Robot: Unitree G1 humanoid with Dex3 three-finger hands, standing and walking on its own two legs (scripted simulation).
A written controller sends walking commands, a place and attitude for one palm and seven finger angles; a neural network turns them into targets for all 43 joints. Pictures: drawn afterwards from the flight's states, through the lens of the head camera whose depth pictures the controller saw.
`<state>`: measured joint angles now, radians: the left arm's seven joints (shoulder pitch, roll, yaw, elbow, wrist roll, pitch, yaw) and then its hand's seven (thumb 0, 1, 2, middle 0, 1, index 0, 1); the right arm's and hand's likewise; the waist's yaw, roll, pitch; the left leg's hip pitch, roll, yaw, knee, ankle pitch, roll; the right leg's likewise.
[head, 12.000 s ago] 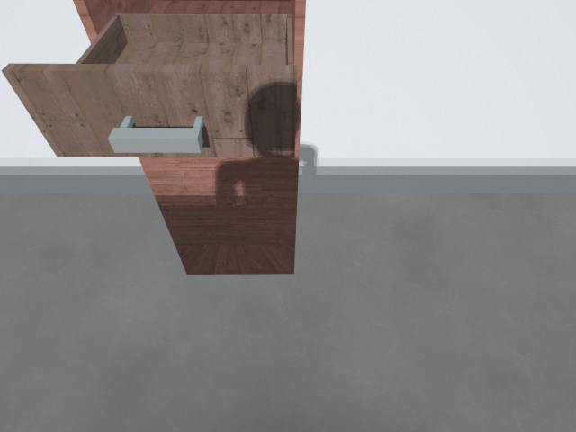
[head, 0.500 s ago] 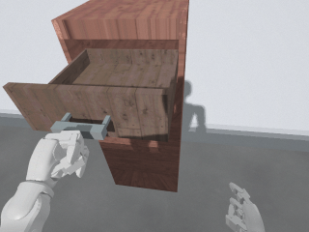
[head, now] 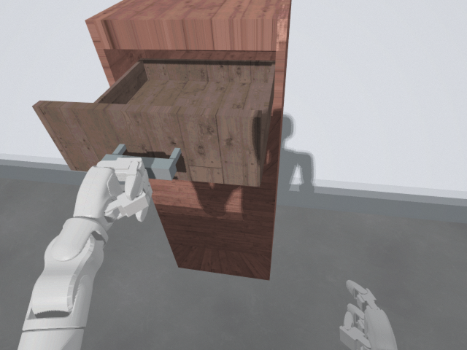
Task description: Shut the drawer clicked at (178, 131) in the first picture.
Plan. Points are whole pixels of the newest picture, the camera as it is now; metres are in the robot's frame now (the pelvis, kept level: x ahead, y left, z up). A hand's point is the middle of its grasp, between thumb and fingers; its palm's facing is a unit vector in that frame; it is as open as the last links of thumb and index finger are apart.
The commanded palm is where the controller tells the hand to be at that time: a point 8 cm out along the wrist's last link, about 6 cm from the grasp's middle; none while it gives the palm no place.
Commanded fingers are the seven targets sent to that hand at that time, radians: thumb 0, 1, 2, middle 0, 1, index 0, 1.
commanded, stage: push the drawer shut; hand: left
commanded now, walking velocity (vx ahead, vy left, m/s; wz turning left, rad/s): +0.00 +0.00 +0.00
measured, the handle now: (143, 158) +0.36 +0.20 +0.18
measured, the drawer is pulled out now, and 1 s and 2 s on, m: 0.25 0.13 0.02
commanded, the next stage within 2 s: none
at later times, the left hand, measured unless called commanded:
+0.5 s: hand (157, 169) +0.34 +0.17 +0.18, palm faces -0.03 -1.00 -0.06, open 3.1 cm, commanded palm +0.33 +0.21 +0.18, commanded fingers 0.00 0.90 0.90 -1.40 -1.60 -1.40 -1.60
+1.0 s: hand (171, 144) +0.41 +0.16 +0.18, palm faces -0.03 -1.00 -0.04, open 3.0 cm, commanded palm +0.40 +0.20 +0.18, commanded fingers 0.00 0.90 0.90 -1.40 -1.60 -1.40 -1.60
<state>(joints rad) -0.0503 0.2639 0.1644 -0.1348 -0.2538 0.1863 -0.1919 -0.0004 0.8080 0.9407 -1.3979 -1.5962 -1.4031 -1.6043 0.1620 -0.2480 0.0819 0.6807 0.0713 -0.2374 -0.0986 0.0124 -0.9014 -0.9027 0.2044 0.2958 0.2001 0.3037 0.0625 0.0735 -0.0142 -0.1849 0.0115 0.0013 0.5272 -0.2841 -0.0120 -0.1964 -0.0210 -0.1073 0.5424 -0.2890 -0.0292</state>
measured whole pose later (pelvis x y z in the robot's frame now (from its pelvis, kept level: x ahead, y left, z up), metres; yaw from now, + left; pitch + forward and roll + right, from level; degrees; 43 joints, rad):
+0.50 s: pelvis -0.01 +0.00 +0.00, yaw +0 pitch -3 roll +0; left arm -0.33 0.27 0.16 0.20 -0.23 0.15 -0.17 0.01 0.81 0.95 -1.40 -1.60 -1.40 -1.60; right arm 0.17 -0.26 0.07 0.70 0.08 -0.19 -0.10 0.01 -0.90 -0.90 0.20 0.30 0.20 0.30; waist 0.04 0.06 0.00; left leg -0.20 0.01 0.01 0.50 -0.26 -0.01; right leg -0.21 -0.02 -0.10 0.52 -0.26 -0.03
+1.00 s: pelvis +0.00 +0.01 +0.00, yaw -1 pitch +0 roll +0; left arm -0.58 0.29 0.19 0.52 -0.20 0.08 -0.16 -0.01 0.82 0.94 -1.40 -1.60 -1.40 -1.60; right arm 0.23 -0.27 0.05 0.71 0.08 -0.15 -0.09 0.01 -0.90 -0.90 0.20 0.30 0.20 0.30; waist 0.01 0.05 -0.01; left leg -0.24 0.01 0.03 0.49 -0.26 0.00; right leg -0.26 -0.02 -0.08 0.50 -0.25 -0.02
